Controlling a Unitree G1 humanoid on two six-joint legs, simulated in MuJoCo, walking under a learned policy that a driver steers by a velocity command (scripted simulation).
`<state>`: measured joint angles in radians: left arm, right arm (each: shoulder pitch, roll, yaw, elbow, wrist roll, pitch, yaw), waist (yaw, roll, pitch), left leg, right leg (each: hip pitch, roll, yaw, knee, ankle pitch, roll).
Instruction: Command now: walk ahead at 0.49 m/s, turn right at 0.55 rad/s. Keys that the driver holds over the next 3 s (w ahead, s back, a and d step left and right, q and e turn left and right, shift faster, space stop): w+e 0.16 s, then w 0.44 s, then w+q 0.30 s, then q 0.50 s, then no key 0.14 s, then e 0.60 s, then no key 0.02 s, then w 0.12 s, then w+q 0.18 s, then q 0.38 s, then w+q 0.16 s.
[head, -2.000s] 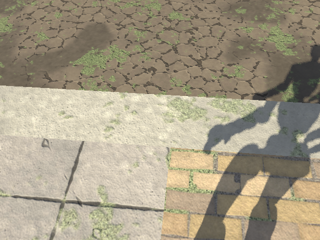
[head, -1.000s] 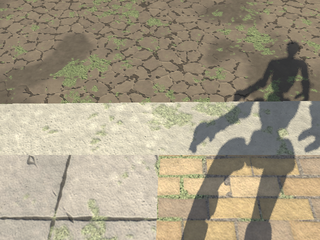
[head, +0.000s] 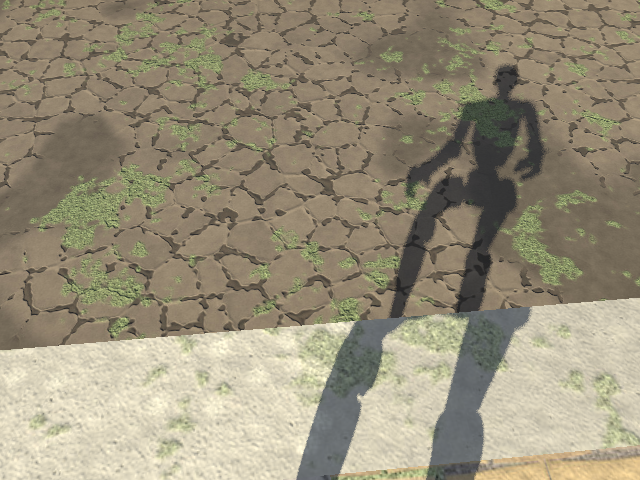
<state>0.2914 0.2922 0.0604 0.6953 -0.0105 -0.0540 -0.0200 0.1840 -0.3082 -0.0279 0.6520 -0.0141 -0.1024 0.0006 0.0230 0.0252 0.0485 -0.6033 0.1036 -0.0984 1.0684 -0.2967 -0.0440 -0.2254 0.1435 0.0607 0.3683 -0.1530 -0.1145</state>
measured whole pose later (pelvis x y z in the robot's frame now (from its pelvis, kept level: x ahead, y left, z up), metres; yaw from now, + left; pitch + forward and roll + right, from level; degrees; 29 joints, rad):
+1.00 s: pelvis +0.44 -0.01 -0.01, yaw -3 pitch +0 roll +0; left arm 0.44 0.23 0.04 0.83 0.02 -0.04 0.02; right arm 0.24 -0.27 -0.07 0.68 -0.02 0.05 0.00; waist 0.03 0.03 0.01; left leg -0.64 0.01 -0.05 0.98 -0.16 0.04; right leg -0.19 -0.02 -0.13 0.50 -0.30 -0.03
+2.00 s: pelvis +0.50 -0.07 +0.00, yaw +6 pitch +0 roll +0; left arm 0.26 0.31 0.02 0.66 -0.03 0.10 0.04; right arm 0.08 -0.27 -0.03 0.62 0.00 -0.01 0.00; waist 0.05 0.01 0.06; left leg -0.28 -0.03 -0.09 0.48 -0.20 -0.02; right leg -0.28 0.10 0.21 0.51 -0.21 -0.01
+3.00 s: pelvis +0.57 -0.10 -0.01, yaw +16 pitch +1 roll +1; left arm 0.07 0.26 0.00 0.60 0.04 0.10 0.02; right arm 0.20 -0.28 -0.03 0.64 0.00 0.09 0.00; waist -0.03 0.00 0.02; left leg -0.32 -0.16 -0.20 0.52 -0.21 0.04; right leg -0.32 0.04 0.06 0.54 -0.27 0.00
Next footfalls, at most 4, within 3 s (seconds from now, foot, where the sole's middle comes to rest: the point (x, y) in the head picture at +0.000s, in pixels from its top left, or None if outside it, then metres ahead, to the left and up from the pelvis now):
0.22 left None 0.32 0.16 -0.78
0.70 right None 0.45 -0.12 -0.78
1.12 left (307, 407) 0.61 0.08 -0.78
1.66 right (422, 425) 0.58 -0.16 -0.78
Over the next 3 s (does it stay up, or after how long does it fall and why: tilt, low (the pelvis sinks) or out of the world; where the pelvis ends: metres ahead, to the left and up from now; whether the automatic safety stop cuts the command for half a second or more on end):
stays up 0.57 -0.10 -0.01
